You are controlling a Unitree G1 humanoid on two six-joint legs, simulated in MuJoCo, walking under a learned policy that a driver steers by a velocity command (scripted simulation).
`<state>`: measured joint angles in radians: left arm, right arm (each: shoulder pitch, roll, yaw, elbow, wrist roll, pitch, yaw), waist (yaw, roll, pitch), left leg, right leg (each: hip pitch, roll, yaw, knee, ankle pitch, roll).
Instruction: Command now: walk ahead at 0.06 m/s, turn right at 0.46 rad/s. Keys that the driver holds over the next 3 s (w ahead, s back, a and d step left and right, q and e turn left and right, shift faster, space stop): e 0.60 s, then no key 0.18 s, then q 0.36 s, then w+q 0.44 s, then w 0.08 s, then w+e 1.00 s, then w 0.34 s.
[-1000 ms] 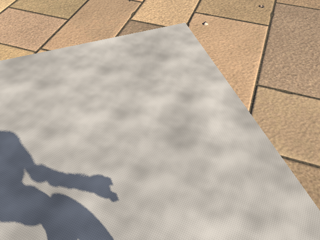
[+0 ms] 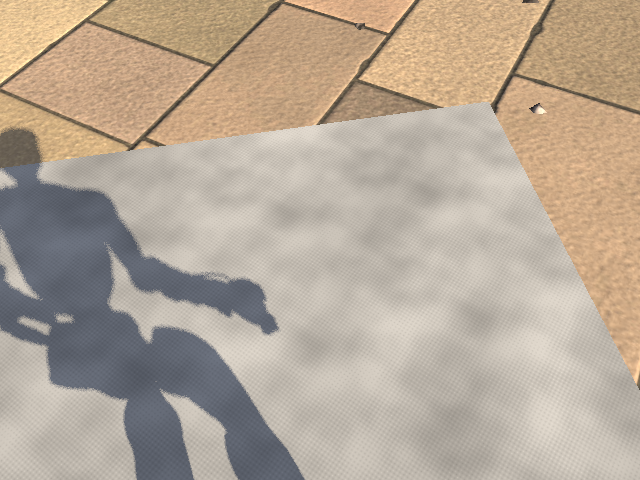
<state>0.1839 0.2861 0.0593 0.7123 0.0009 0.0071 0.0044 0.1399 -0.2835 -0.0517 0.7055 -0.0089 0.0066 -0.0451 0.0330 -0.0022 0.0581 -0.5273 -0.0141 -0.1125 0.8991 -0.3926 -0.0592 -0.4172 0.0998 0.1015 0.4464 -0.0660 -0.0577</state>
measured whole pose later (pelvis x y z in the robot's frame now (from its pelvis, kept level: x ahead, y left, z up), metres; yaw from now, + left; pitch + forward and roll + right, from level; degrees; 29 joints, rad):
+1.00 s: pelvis +0.03 +0.01 +0.00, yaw -24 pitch +0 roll -1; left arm 0.12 0.22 0.02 0.70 0.02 0.01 0.01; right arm 0.21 -0.28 -0.05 0.77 0.00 0.02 -0.02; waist -0.03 0.01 0.02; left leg -0.27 0.05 -0.03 0.56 -0.27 -0.04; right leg -0.24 0.05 -0.02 0.53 -0.29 -0.04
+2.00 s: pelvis +0.35 +0.08 +0.01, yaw -6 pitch +1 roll +1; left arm 0.19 0.29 0.06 0.74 -0.02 -0.06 -0.03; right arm 0.32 -0.26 -0.05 0.78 -0.01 -0.10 0.00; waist -0.05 -0.05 0.01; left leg 0.04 -0.08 0.13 0.20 -0.27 0.07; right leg -0.72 -0.08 0.06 0.76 0.11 0.00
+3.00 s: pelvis +0.90 -0.05 +0.01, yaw -35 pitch +2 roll +1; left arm 0.09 0.27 0.03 0.63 -0.02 -0.05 -0.03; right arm 0.40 -0.28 -0.05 0.83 0.02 -0.08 0.01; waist -0.11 -0.04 0.02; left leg -0.04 -0.02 0.06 0.27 -0.26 0.02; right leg -0.61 -0.07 0.04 0.66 -0.07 0.00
